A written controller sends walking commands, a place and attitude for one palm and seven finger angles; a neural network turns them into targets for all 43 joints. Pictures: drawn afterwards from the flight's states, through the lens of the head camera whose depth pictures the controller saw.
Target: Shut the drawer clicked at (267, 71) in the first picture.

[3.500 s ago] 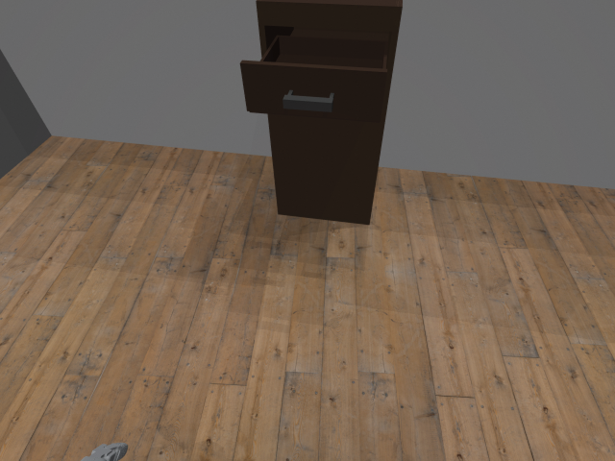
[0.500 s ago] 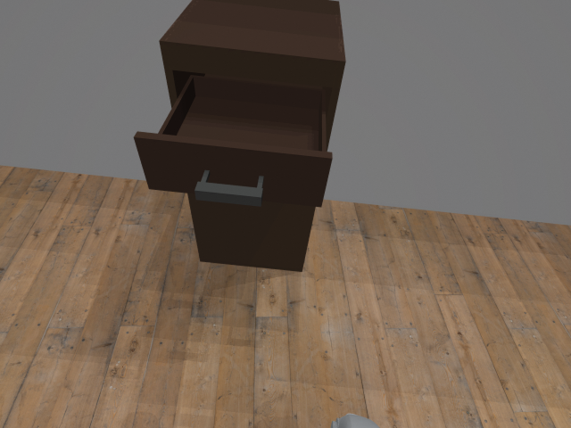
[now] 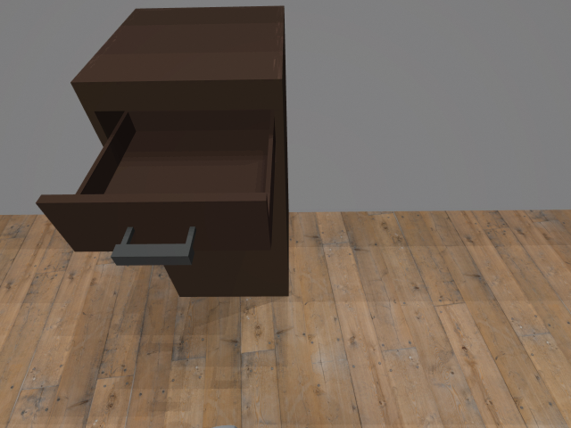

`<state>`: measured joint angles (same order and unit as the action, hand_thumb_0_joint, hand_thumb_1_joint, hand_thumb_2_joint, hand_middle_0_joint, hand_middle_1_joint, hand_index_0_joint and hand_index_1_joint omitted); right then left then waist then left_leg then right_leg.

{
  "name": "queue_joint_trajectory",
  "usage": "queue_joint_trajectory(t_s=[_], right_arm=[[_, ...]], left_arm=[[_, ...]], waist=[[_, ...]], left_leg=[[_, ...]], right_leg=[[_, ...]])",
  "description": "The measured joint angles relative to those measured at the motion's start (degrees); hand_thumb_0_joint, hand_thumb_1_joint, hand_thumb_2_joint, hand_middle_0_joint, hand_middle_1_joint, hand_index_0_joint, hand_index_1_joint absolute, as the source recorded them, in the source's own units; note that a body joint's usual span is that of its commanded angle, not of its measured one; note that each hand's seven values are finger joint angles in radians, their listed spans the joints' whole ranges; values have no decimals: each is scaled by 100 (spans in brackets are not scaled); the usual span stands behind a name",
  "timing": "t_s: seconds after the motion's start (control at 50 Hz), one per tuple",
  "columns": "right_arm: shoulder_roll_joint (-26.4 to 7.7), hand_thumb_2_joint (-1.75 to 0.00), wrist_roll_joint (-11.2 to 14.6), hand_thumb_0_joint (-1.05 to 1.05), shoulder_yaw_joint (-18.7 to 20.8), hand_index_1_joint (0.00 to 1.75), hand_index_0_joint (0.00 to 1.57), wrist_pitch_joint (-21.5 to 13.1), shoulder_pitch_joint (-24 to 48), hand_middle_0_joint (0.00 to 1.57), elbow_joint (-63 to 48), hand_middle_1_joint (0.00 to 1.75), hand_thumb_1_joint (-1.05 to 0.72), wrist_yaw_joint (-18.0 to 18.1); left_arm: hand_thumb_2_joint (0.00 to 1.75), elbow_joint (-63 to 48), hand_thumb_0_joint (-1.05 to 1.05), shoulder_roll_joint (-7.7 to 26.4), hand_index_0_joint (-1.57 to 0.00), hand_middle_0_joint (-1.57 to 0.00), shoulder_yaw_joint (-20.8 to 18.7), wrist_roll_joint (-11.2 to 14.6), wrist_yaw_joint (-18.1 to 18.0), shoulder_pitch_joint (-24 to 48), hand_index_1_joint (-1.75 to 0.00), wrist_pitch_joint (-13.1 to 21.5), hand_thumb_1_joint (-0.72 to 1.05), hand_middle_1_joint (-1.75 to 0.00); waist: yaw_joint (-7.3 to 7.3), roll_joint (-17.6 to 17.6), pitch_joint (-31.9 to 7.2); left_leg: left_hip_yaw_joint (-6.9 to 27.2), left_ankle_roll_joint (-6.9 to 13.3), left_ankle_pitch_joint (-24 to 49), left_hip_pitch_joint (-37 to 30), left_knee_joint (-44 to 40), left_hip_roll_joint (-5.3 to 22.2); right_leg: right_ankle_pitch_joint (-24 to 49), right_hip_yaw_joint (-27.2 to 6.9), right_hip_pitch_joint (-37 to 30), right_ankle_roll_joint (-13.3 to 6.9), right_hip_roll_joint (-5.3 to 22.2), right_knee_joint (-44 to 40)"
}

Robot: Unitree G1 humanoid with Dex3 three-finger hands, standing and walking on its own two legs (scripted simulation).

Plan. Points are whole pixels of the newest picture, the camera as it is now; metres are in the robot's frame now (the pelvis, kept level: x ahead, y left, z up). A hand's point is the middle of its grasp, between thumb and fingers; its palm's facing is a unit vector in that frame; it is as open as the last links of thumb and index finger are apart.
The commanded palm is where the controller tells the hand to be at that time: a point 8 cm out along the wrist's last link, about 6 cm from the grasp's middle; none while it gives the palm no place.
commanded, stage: take the last steps up to it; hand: left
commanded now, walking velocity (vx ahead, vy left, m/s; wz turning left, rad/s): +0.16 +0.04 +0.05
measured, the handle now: (157, 243) +0.41 +0.24 +0.00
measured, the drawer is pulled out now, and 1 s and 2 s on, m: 0.28 0.28 0.28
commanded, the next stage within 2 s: come to a stop and stand still in 0.12 s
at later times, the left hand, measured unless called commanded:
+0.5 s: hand out of the picture -0.01 +0.19 -0.18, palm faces +0.08 -0.99 -0.09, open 7.4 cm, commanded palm none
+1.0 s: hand out of the picture +0.01 +0.15 -0.15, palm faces +0.03 -0.97 -0.23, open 7.4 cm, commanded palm none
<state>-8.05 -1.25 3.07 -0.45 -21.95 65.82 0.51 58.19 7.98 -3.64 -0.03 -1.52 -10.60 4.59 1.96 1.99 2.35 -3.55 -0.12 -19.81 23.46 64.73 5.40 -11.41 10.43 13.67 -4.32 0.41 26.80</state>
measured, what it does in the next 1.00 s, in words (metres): steps on the spot: left foot, then right foot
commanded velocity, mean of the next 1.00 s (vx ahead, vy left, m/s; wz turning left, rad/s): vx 0.04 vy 0.01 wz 0.01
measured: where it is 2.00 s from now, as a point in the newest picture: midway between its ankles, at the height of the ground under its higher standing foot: outside the picture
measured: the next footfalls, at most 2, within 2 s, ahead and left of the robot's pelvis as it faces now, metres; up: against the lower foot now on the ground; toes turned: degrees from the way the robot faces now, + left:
left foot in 0.34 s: +0.14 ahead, +0.14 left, +0.00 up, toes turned +5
right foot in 0.82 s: +0.03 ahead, -0.10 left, +0.00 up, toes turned -6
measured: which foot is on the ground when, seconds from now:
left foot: up 0.00-0.32, down 0.34-0.84, up 0.86-1.00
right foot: down 0.00-0.44, up 0.46-0.80, down 0.82-1.00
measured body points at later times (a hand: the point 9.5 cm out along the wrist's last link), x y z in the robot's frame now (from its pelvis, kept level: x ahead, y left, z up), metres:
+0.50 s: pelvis +0.06 +0.05 +0.00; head +0.07 +0.08 +0.45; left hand -0.01 +0.24 -0.17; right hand +0.16 -0.16 -0.14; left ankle +0.10 +0.14 -0.74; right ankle +0.04 -0.07 -0.73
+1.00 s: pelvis +0.00 -0.02 +0.01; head -0.02 -0.06 +0.46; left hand +0.00 +0.20 -0.13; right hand -0.03 -0.26 -0.16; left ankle +0.04 +0.12 -0.67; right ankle -0.03 -0.12 -0.74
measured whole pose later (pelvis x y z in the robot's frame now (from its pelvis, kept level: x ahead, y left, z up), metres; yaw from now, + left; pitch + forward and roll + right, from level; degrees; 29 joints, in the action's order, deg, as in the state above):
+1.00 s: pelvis +0.00 -0.02 +0.01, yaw -2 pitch -1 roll +2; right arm -11.7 -1.7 4.2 2.9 -19.3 63.7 -0.8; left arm 61.1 6.9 -1.1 -0.9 -1.1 -19.5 0.6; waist 0.1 2.1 -1.3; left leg -2.2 -2.0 -13.3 25.9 50.7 1.6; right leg -13.0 2.9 6.0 -0.8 2.7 20.2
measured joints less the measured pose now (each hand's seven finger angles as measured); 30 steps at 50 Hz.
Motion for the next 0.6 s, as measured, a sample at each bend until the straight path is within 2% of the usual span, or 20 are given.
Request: queue_joint_trajectory(t_s=[0.06,0.14,0.28,0.32,0.34,0.42,0.48,0.54,0.6], right_arm=[[-91,-90,-28,0,49,30,20,9,344,20,-212,30,-91,4],[-174,-90,-29,0,66,30,20,30,736,20,-405,30,-91,-26],[-156,-90,5,0,-11,30,20,49,1172,20,-515,30,-91,-63],[-112,-90,26,0,-71,30,20,5,1260,20,-519,30,-91,-29],[-103,-90,32,0,-105,30,20,-46,1275,20,-530,30,-91,-11],[135,-90,60,-1,-212,30,20,-111,1365,20,-457,30,-92,118],[234,-90,76,-2,-254,30,20,-78,1439,20,-485,30,-93,192],[241,-90,90,-3,-194,30,20,-83,1510,21,-575,30,-94,291],[148,-90,62,-3,-134,30,21,-47,1516,21,-619,30,-94,325]], left_arm=[[90,112,-3,80,-20,-20,42,-64,-10,-245,-30,-15,95,-30],[90,315,-2,25,-20,-20,129,-95,31,-594,-30,-65,94,-30],[90,643,0,-130,-20,-20,213,-142,82,-1146,-30,-146,92,-30],[90,743,0,-157,-20,-20,237,-129,63,-1258,-30,-202,91,-30],[90,789,0,-183,-20,-20,255,-119,49,-1317,-30,-234,91,-30],[90,946,0,-147,-20,-20,311,-80,-35,-1302,-30,-388,91,-30],[90,903,0,-122,-20,-19,323,-94,-14,-1228,-30,-509,91,-30],[90,736,0,-52,-20,-20,264,-134,13,-1014,-30,-630,91,-30],[90,528,0,91,-20,-20,131,-155,10,-763,-30,-687,91,-30]], waist=[[-37,2,-100],[-152,18,-177],[-487,-99,-186],[-555,-132,-153],[-569,-94,-148],[-640,-394,-53],[-601,-529,-18],[-489,-536,96],[-394,-506,180]], left_leg=[[4,-92,323,393,-269,90],[3,-162,502,499,-923,126],[-30,-142,290,-70,-2371,-30],[-26,-139,572,-457,-3067,-92],[-5,-112,947,-684,-3451,-78],[-175,167,766,-943,-3642,-301],[-331,246,849,-1028,-3855,-401],[-397,294,997,-978,-3996,-408],[-414,284,1145,-865,-4067,-343]], right_leg=[[104,56,-240,-42,-95,-383],[136,67,-460,-30,-183,-662],[-6,28,-700,120,-139,-741],[-128,3,-697,204,-105,-582],[-228,7,-667,254,-122,-433],[-387,-141,-696,444,119,-223],[-639,-342,-540,520,217,19],[-1354,-623,-17,534,194,1160],[-1465,-875,529,568,131,2376]])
